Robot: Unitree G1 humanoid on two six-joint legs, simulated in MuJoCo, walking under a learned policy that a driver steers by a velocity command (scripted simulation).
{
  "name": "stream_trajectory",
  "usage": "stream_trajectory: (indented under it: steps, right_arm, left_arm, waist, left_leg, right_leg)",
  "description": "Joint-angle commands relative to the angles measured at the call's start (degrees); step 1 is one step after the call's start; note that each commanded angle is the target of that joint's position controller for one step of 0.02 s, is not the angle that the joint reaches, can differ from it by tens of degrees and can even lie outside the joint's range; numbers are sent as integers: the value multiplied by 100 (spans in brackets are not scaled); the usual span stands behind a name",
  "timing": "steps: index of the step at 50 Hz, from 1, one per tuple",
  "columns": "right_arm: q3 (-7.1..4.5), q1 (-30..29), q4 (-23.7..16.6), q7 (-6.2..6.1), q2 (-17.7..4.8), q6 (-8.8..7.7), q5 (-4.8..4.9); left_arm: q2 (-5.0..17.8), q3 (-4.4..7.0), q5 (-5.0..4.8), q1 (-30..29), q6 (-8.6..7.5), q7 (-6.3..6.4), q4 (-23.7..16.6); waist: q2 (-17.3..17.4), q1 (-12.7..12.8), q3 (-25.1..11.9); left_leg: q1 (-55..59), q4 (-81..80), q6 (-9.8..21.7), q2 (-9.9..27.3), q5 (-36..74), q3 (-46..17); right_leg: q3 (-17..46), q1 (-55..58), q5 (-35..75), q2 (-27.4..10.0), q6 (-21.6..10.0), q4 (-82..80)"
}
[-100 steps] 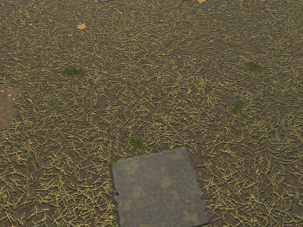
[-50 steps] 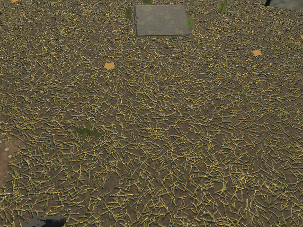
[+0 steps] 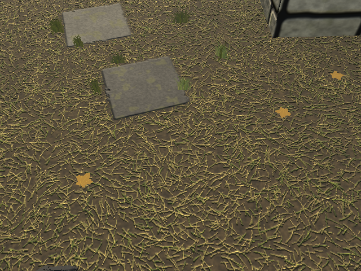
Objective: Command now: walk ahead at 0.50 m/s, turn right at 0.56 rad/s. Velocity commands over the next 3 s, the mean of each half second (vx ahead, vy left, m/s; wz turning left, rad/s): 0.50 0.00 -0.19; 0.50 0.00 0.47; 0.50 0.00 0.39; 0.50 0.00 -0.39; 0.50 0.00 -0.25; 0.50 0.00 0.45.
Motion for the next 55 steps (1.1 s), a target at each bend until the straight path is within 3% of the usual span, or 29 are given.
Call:
stream_trajectory:
  steps: [1,2,3,4,5,6,7,8,9,10,11,15,21,26,28,30,31,32,33,34,35,36,37,39,42,45,50,53,55]
  right_arm:
    - [-274,-243,-297,-34,-1132,22,93]
    - [-302,-256,-299,-51,-1232,62,120]
    - [-309,-313,-311,-66,-1274,113,144]
    - [-248,-287,-335,-91,-1145,126,124]
    - [-83,-58,-524,-85,-671,82,-100]
    - [110,93,-801,-22,-255,-111,-138]
    - [-23,-561,-871,53,-823,-263,77]
    - [-14,-855,-981,84,-850,-349,186]
    - [11,-753,-847,46,-750,-369,100]
    - [-18,-671,-720,17,-759,-313,-10]
    - [-24,-483,-656,41,-753,-230,-6]
    - [34,-589,-575,29,-497,6,-18]
    - [126,-1405,-736,141,-294,-36,62]
    - [161,-1895,-1026,315,-256,-55,75]
    - [152,-1885,-1131,392,-284,-59,52]
    - [50,-1452,-1128,401,-490,-20,25]
    - [-71,-819,-1007,377,-702,1,18]
    - [-234,53,-835,306,-1027,21,33]
    - [-411,685,-792,224,-1692,47,31]
    - [-310,730,-823,231,-1428,19,107]
    - [-200,637,-830,208,-1065,23,63]
    - [-156,293,-900,184,-914,26,42]
    - [-110,-80,-980,177,-811,38,31]
    - [-36,-503,-1156,141,-642,50,-53]
    - [-87,-541,-1174,61,-797,32,-22]
    - [-138,-345,-1076,-23,-931,59,42]
    - [-150,129,-882,-85,-922,178,111]
    - [-163,99,-888,-112,-891,232,85]
    - [-90,-29,-967,-89,-657,239,50]
  left_arm:
    - [418,112,16,-407,-49,-76,-606]
    - [535,178,32,-190,-27,-73,-598]
    - [723,299,28,429,-8,-55,-463]
    - [1063,497,6,1419,27,21,-186]
    - [1668,669,-35,2035,82,154,-62]
    - [1938,629,-44,1750,-19,120,-282]
    - [1366,465,-12,1754,-109,69,-309]
    - [1149,390,22,1596,-176,68,-259]
    - [930,318,30,1206,-200,83,-252]
    - [654,224,81,860,-214,102,-307]
    - [617,193,163,709,-237,123,-351]
    - [736,205,161,814,-391,163,-88]
    - [808,190,183,1038,-441,240,263]
    - [853,237,120,1321,-335,266,609]
    - [920,268,89,1284,-247,311,659]
    - [1093,314,82,1143,-162,388,617]
    - [1124,311,84,1063,-105,431,588]
    - [1057,267,95,1046,-96,483,536]
    - [536,78,242,1626,-227,435,305]
    - [341,-43,256,1549,-431,320,288]
    - [787,71,-6,992,-597,208,171]
    - [812,50,-92,576,-685,176,15]
    - [774,54,27,437,-711,200,-12]
    - [804,124,189,576,-607,245,1]
    - [608,85,231,687,-459,293,-6]
    - [405,4,236,37,-456,305,-168]
    - [488,26,96,-712,-555,200,-365]
    - [704,130,73,-523,-630,154,-338]
    - [911,260,124,335,-685,201,-143]
  waist:
    - [570,251,230]
    - [684,416,8]
    - [671,800,-356]
    - [511,1285,-873]
    - [-590,1304,-1363]
    - [-1368,859,-2184]
    - [-536,1236,-1991]
    - [-406,1141,-1249]
    - [119,837,-863]
    - [122,643,-624]
    - [-170,484,-603]
    - [-27,470,-312]
    - [-43,844,109]
    - [41,1033,360]
    - [-37,942,283]
    - [-276,650,-161]
    - [-277,282,-562]
    - [-69,-169,-1055]
    - [1148,-33,-1885]
    - [1466,-10,-2550]
    - [1021,-226,-1991]
    - [611,-136,-1274]
    - [182,112,-728]
    - [397,483,-387]
    - [502,612,-281]
    - [557,381,-179]
    - [717,77,-198]
    - [889,266,-239]
    - [876,741,-666]
  left_leg:
    - [2,106,823,1683,3648,-356]
    - [75,617,759,1656,4676,-250]
    - [-38,1547,656,1536,5411,-89]
    - [-730,2865,453,1301,5185,51]
    - [-2706,4919,122,835,2184,99]
    - [-4417,6452,-77,-259,-1619,-1088]
    - [-5016,6679,43,69,-1314,-1843]
    - [-5177,6376,179,282,-825,-1746]
    - [-4851,5838,202,584,-367,-1702]
    - [-4452,5403,190,784,-50,-1672]
    - [-4054,5308,144,881,121,-1688]
    - [-4076,4614,-69,918,867,-1564]
    - [-4099,2716,38,648,2735,-1472]
    - [-4550,1989,285,445,2354,-1442]
    - [-4485,1881,446,309,1773,-1260]
    - [-3706,1952,661,-71,1125,-866]
    - [-2830,1861,810,-311,1080,-720]
    - [-1319,1668,1062,-253,1427,-1075]
    - [1095,1763,2011,1226,1272,-3541]
    - [2088,689,2630,1925,366,-6050]
    - [1796,451,2256,1763,-164,-5434]
    - [958,371,2011,1559,-44,-4692]
    - [14,250,1885,1360,469,-4167]
    - [-1087,-13,1830,1026,1413,-3626]
    - [-1774,-147,1862,810,2273,-3063]
    - [-2081,-80,1574,458,2144,-2641]
    - [-1704,328,1332,539,1381,-3120]
    - [-1203,871,1196,748,1362,-3667]
    - [-1394,1750,942,422,1699,-3540]
  right_leg:
    - [-318,213,-534,204,-278,-271]
    - [-511,648,-845,424,-401,-273]
    - [-682,1500,-889,701,-565,-452]
    - [-614,3021,-604,922,-787,-706]
    - [1366,4881,-739,-247,-1341,-868]
    - [4626,5938,-1901,-1387,-2344,-1938]
    - [4370,5810,-2115,-1326,-2027,-2302]
    - [3547,5111,-1787,-1132,-1794,-2296]
    - [2798,4274,-1165,-921,-1560,-2278]
    - [2237,3656,-474,-728,-1397,-2374]
    - [2048,3191,45,-702,-1429,-2488]
    - [1115,2683,898,-577,-1401,-2921]
    - [162,2954,381,-447,-972,-3292]
    - [-132,4087,836,-834,-880,-3036]
    - [-240,4455,1822,-941,-767,-2639]
    - [-431,4588,3966,-884,-604,-1756]
    - [-601,4425,4657,-751,-471,-827]
    - [-754,3566,4102,-540,-246,502]
    - [-777,1223,961,200,143,2782]
    - [233,-242,-3092,1090,264,3934]
    - [740,-858,-2803,645,110,4153]
    - [621,-944,-2312,376,12,3773]
    - [539,-736,-2005,170,28,3171]
    - [514,-15,-1679,-27,159,2531]
    - [311,221,-1299,4,461,1763]
    - [239,496,-55,205,605,384]
    - [375,946,654,537,559,-923]
    - [506,1203,9,534,330,-1194]
    - [459,2539,-94,382,-7,-1480]
Next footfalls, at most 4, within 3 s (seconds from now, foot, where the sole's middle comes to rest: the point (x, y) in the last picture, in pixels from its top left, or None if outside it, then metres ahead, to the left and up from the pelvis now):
0.08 right None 0.22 -0.12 -0.77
0.64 left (158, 251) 0.55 0.07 -0.77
1.12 right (191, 177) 0.85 -0.09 -0.77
1.60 left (110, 158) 0.98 0.26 -0.77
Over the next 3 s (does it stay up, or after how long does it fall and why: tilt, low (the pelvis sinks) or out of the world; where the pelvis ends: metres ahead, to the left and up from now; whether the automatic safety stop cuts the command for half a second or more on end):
stays up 1.65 0.23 0.01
